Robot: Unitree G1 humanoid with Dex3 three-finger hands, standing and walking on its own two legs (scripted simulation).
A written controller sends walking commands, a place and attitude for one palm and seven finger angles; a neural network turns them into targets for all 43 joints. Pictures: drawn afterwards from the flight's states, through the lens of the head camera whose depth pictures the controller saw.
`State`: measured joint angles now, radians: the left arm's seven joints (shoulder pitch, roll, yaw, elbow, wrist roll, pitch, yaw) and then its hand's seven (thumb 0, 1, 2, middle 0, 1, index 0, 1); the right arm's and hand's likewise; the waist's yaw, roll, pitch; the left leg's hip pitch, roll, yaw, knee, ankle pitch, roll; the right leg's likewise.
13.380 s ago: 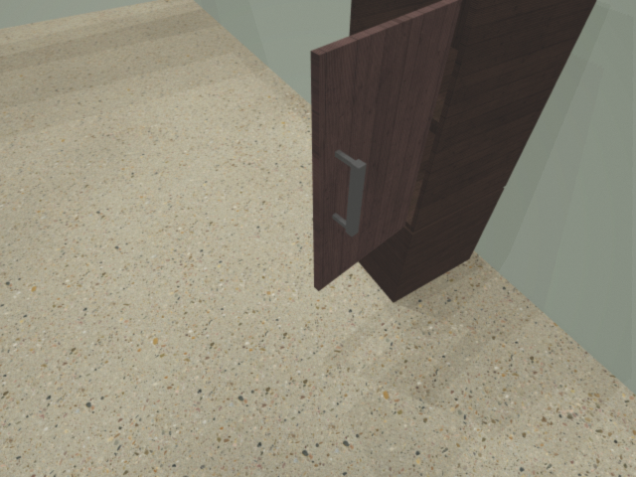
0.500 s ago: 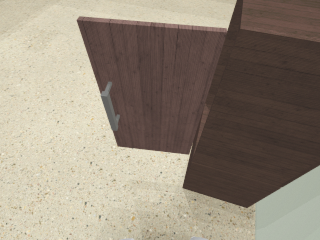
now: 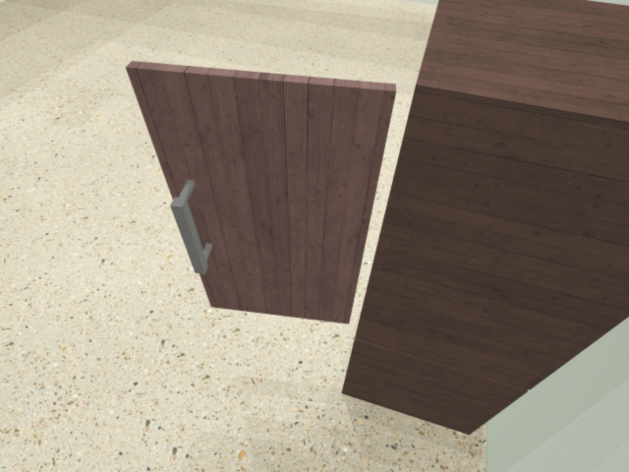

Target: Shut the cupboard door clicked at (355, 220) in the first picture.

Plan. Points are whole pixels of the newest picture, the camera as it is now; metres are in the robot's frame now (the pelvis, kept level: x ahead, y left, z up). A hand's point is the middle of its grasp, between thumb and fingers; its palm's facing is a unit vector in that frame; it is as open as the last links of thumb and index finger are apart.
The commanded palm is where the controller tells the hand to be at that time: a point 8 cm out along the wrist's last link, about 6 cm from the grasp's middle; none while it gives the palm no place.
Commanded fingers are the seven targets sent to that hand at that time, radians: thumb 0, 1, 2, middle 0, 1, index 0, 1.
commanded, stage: come to a stop and stand still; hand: left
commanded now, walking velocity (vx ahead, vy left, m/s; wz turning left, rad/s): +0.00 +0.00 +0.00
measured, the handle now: (195, 230) +0.49 +0.23 -0.02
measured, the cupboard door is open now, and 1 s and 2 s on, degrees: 100 100 100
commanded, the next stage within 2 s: look again from close up in 0.04 s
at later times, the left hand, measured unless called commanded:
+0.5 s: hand out of the picture +0.02 +0.22 -0.17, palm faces +0.00 -0.97 -0.25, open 7.4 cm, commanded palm none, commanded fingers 0.00 0.90 0.90 -0.20 -0.30 -0.20 -0.30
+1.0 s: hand out of the picture -0.03 +0.24 -0.18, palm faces -0.02 -0.98 -0.22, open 7.4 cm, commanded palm none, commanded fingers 0.00 0.90 0.90 -0.20 -0.30 -0.20 -0.30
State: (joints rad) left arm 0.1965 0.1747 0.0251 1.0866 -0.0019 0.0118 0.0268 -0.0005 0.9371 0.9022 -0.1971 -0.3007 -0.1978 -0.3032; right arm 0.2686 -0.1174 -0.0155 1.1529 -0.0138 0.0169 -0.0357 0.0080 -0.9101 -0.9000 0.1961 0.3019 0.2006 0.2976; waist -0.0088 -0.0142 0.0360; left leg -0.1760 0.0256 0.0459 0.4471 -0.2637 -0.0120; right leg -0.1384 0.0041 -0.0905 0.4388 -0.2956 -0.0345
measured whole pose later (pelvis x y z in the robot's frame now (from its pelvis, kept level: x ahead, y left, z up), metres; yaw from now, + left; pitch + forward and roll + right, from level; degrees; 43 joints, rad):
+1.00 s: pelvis -0.02 +0.06 -0.01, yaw -1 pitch -1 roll +0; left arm 0.34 0.19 0.00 1.06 0.02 0.02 0.03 0.01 0.90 0.90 -0.20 -0.30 -0.20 -0.30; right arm 0.32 -0.20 0.00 1.10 -0.02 0.02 0.00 0.01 -0.91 -0.90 0.20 0.30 0.20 0.30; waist 0.00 0.01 0.02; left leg -0.23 -0.03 0.10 0.52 -0.29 0.06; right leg -0.20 -0.06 -0.04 0.51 -0.30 0.03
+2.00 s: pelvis -0.04 +0.05 +0.00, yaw +0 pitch -1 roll +0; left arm 0.37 0.17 0.00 1.04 0.02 0.00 0.03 0.01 0.91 0.90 -0.19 -0.30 -0.20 -0.30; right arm 0.37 -0.16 0.00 1.08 -0.02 0.01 -0.01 0.01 -0.91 -0.90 0.20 0.30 0.20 0.30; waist -0.01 -0.02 -0.01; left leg -0.24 -0.03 0.08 0.47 -0.22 0.06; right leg -0.25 -0.02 -0.08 0.46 -0.20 -0.01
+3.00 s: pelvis -0.01 +0.08 +0.00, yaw -1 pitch -1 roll -1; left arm 0.32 0.14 -0.03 1.09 0.02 -0.01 0.04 0.01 0.91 0.90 -0.19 -0.30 -0.20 -0.30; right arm 0.32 -0.15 0.02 1.07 -0.02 -0.02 -0.02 0.01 -0.91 -0.90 0.20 0.30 0.20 0.30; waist -0.01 0.00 0.03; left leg -0.19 -0.07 0.11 0.48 -0.28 0.11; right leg -0.21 -0.06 -0.05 0.49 -0.26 0.02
